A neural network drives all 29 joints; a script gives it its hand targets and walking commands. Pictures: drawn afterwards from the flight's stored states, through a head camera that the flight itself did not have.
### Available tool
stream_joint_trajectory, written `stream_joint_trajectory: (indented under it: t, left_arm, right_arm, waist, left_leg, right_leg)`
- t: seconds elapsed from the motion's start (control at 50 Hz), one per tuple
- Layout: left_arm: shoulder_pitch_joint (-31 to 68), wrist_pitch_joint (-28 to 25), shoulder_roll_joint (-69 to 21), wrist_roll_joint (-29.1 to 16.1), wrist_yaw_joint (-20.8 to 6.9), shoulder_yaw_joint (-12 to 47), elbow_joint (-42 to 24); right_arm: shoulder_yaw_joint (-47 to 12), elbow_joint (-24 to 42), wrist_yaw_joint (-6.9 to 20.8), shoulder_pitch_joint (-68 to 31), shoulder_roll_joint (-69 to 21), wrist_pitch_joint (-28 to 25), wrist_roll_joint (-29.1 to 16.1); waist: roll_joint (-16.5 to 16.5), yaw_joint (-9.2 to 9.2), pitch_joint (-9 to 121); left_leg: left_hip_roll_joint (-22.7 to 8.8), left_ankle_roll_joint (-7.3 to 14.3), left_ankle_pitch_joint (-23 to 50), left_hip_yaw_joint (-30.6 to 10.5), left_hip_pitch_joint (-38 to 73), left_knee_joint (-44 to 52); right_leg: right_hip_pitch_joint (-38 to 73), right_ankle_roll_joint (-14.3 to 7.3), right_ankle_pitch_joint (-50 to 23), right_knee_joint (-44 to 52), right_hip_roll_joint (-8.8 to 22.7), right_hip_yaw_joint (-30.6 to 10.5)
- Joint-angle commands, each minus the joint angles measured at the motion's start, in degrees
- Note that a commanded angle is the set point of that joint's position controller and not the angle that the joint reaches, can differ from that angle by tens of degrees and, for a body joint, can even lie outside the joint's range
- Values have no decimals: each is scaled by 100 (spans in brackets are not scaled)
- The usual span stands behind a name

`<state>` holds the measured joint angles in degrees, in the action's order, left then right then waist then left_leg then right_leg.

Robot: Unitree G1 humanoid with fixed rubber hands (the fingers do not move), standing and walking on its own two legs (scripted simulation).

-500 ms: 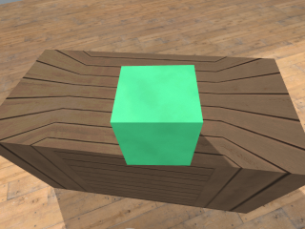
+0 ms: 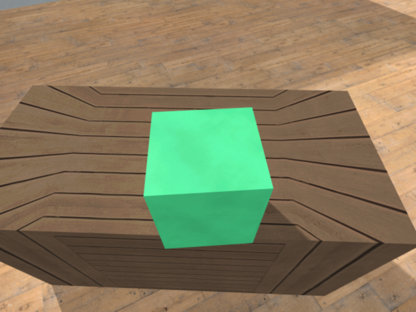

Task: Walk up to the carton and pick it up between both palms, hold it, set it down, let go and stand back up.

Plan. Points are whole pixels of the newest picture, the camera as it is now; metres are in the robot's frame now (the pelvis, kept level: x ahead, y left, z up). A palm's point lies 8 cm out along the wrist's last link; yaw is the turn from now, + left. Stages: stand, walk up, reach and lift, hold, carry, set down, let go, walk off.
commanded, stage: walk up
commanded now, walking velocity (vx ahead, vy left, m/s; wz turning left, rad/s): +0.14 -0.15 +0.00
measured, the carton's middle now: (206, 182) +0.39 +0.02 -0.01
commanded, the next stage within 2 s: none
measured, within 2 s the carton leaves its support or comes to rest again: neither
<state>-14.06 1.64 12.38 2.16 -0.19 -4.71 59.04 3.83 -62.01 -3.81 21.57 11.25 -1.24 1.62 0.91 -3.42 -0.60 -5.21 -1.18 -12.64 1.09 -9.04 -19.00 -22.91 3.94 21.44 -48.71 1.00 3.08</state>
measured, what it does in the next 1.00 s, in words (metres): steps on the spot: right foot, then left foot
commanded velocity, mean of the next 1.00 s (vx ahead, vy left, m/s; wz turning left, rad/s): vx -0.04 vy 0.03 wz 0.00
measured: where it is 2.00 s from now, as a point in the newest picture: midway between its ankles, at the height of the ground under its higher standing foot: outside the picture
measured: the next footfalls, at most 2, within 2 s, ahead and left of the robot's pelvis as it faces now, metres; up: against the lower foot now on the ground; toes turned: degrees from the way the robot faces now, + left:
right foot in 0.14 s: +0.12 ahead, -0.21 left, +0.00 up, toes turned -5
left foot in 0.72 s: -0.03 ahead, +0.11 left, +0.00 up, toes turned +2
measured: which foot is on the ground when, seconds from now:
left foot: down 0.00-0.14, up 0.16-0.70, down 0.72-1.00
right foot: up 0.00-0.12, down 0.14-0.74, up 0.76-1.00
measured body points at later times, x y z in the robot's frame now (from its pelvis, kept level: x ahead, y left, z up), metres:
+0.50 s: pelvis +0.02 -0.08 +0.00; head +0.07 -0.12 +0.44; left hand +0.04 +0.18 -0.13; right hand +0.07 -0.34 -0.17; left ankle -0.01 +0.06 -0.65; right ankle +0.08 -0.20 -0.75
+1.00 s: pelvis -0.04 +0.04 +0.00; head -0.01 +0.09 +0.45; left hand -0.05 +0.28 -0.17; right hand -0.05 -0.18 -0.13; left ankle -0.07 +0.11 -0.75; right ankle -0.05 -0.13 -0.69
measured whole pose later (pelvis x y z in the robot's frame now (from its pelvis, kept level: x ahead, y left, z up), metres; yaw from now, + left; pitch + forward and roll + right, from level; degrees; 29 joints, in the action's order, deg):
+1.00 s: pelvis -0.04 +0.04 +0.00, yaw +1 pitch +2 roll -4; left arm -17.1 3.6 12.6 0.8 0.3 -3.6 60.1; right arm -1.0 -59.8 -1.4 20.1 6.8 -2.5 -0.1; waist -2.6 0.3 -1.4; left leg 0.1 3.1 -10.9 1.0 -6.6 -15.9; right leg -22.8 1.1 13.8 -46.6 0.3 -1.1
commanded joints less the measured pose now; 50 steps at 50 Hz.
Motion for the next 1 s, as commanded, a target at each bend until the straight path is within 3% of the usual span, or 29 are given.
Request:
stream_joint_trajectory:
  t: [0.0, 0.04, 0.08, 0.1, 0.12, 0.14, 0.16, 0.18, 0.2, 0.26, 0.3, 0.32, 0.34, 0.4, 0.46, 0.56, 0.6, 0.64, 0.66, 0.7, 0.72, 0.74, 0.76, 0.78, 0.8, 0.84, 0.86, 0.92, 0.98]
  left_arm:
    - [96, -113, -125, -104, -87, 49, -373]
    - [-150, -210, -312, -259, -33, 134, -366]
    - [-654, -378, -5, -220, 56, 82, -104]
    - [-896, -447, 401, -187, 108, 23, -56]
    - [-1028, -456, 836, -131, 136, -81, -22]
    - [-1100, -449, 1165, -80, 147, -92, -68]
    - [-819, -368, 1032, -22, 136, -27, -100]
    - [-366, -304, 793, -32, 128, 20, -181]
    - [-241, -282, 463, -64, 124, 107, -245]
    - [-199, -400, 362, -110, 202, 236, -273]
    - [-308, -451, 304, -126, 196, 229, -226]
    - [-334, -438, 570, -114, 228, 131, -294]
    - [-573, -424, 676, -104, 273, 82, -342]
    - [-896, -254, 1026, -92, 431, -53, -320]
    - [-854, -163, 876, -50, 460, -33, -425]
    - [-133, -153, 845, -10, 324, -77, -678]
    - [-56, -97, 660, 11, 259, -14, -666]
    - [-241, 17, 840, -48, 213, -90, -613]
    - [-54, 53, 1054, -14, 211, -155, -619]
    - [-520, 96, 834, -28, 172, -126, -467]
    - [-808, 128, 406, -99, 122, 4, -405]
    - [-820, 173, 77, -124, 122, 101, -485]
    - [-371, 240, 302, -196, 177, 13, -651]
    - [-111, 278, 466, -266, 149, 5, -665]
    - [-123, 276, 532, -305, 78, -7, -521]
    - [-932, 234, 402, -188, 1, -25, -125]
    - [-1245, 205, 282, -149, 10, -3, 43]
    - [-744, 181, 185, -111, 67, 85, 103]
    - [-473, 145, 185, -173, 105, 111, 108]
  right_arm:
    - [120, 45, 55, 208, 680, -91, 35]
    - [-17, 47, 127, -148, 290, -117, -2]
    - [54, -101, 161, 176, 462, -55, -21]
    - [4, -123, 206, 379, 333, -52, -45]
    - [-88, -92, 238, 624, 150, -34, -39]
    - [-165, 17, 236, 740, 55, 23, -120]
    - [-171, -69, 198, 696, -78, 161, -138]
    - [-124, -16, 216, 573, 122, 249, -148]
    - [-50, -28, 242, 308, 417, 303, -89]
    - [-91, -200, 279, 475, 166, 324, -65]
    - [-79, -203, 227, 461, 125, 343, -63]
    - [16, -87, 175, 157, 393, 392, -61]
    - [106, 6, 159, -45, 597, 445, -72]
    - [174, 280, 258, -379, 558, 609, 38]
    - [184, 560, 407, -763, 418, 655, 90]
    - [102, 751, 438, -726, 201, 599, -38]
    - [82, 798, 414, -684, 274, 542, -68]
    - [77, 755, 429, -366, 338, 503, -34]
    - [95, 621, 399, 0, 424, 479, -65]
    - [24, 354, 301, 331, 462, 305, -70]
    - [-8, 359, 296, 198, 652, 209, -16]
    - [-44, 535, 286, -25, 908, 158, -35]
    - [-30, 588, 300, -493, 1225, 142, -74]
    - [-198, 644, 321, -834, 723, 88, -120]
    - [-332, 693, 316, -1012, 356, 36, -142]
    - [-283, 673, 221, -1020, 442, -67, -126]
    - [-252, 611, 222, -829, 531, -133, -149]
    - [-371, 271, 250, 267, 339, -207, -170]
    - [-386, 241, 135, 304, 390, -196, -174]
  waist:
    - [1083, 125, -453]
    - [1665, 444, -246]
    - [1267, 500, 196]
    - [780, 507, 461]
    - [-291, 472, 582]
    - [-1613, 454, 669]
    - [-1540, 471, 525]
    - [-1714, 329, 93]
    - [-1354, 399, -286]
    - [-1211, 160, -78]
    - [-1037, 200, 209]
    - [-1146, 323, 120]
    - [-820, 476, 245]
    - [-709, 585, 293]
    - [-595, 590, 134]
    - [-1697, 351, 327]
    - [-1914, 294, 464]
    - [-2207, 272, 632]
    - [-2013, 48, 519]
    - [-378, 60, 348]
    - [1201, 147, -27]
    - [2076, 248, -518]
    - [2805, 281, -1272]
    - [2569, 348, -1730]
    - [1642, 507, -1841]
    - [902, 941, -1166]
    - [879, 956, -650]
    - [877, 408, 133]
    - [1109, 344, 239]
  left_leg:
    - [-1051, 781, 80, -767, 17, 762]
    - [-314, 589, 1960, 149, -40, 52]
    - [-21, 287, 1806, 447, -207, -818]
    - [-53, 185, 1037, 231, -615, -1026]
    - [44, -44, -528, 244, -1360, -1211]
    - [129, -170, -2224, 333, -1513, -1862]
    - [64, -72, -2355, 119, -970, -2215]
    - [-35, -60, -2108, 49, -779, -2374]
    - [-22, 4, -1986, -3, -929, -2628]
    - [165, 77, -1387, 7, -1189, -2967]
    - [199, 38, -1190, 26, -1054, -3106]
    - [264, -72, -1362, 105, -1482, -3454]
    - [294, -114, -1421, -26, -1783, -3997]
    - [269, -229, -1455, -463, -2130, -4935]
    - [400, -223, -1163, -471, -2191, -5164]
    - [532, -299, -877, -33, -1582, -3769]
    - [501, -231, -866, 177, -878, -2738]
    - [610, -197, -1196, 468, -178, -1804]
    - [493, -102, -923, 286, 329, -1027]
    - [241, -45, -456, -321, 505, 432]
    - [-477, -83, -1292, -1133, 133, 962]
    - [-1417, -73, -1921, -2351, -556, 1492]
    - [-1517, 236, -2481, -2674, -1983, 1786]
    - [-1198, -41, -2750, -2411, -2391, 2032]
    - [-713, -211, -1780, -1604, -1886, 1765]
    - [-364, -426, 1279, -570, -467, 1008]
    - [-313, -428, 1743, -359, -126, 812]
    - [-313, -359, 1612, -680, 388, 647]
    - [-501, -124, 2463, -633, 1263, 390]
  right_leg:
    - [-474, 101, -402, 802, 215, -42]
    - [486, 48, -906, 1846, 81, -29]
    - [1718, 41, -2461, 3075, -91, 405]
    - [2392, 23, -2909, 3012, 247, 175]
    - [3024, -65, -3264, 2777, 912, -439]
    - [2727, -352, -3413, 3237, 2056, -1633]
    - [1878, -826, -2245, 3484, 2100, -1688]
    - [1069, -995, -1247, 3634, 1780, -1666]
    - [867, -854, -956, 3804, 1530, -1486]
    - [1453, -831, -3958, 3260, 1365, -816]
    - [1635, -942, -4519, 3117, 1382, -721]
    - [1846, -1068, -5712, 2771, 1701, -873]
    - [1975, -1265, -6211, 2694, 2036, -1131]
    - [1657, -1643, -4760, 2938, 2563, -1482]
    - [1049, -1527, -3376, 3108, 2237, -1320]
    - [596, -1068, -2452, 3075, 1440, -441]
    - [337, -987, -840, 3239, 1052, -445]
    - [111, -1012, 1024, 3711, 1048, -751]
    - [-2, -942, 1042, 3412, 1137, -808]
    - [52, -690, 410, 2253, 712, -490]
    - [-380, -526, 636, 1499, 333, -92]
    - [-776, -356, 990, 963, 191, -144]
    - [-714, -343, 798, 894, 129, -519]
    - [-407, -326, 348, 615, 250, -755]
    - [-361, -362, -95, 450, 181, -731]
    - [-569, -369, -532, 99, -154, -490]
    - [-415, -348, -708, -126, -155, -408]
    - [82, -268, -824, 87, -130, -329]
    - [-373, -214, -786, 377, -56, -389]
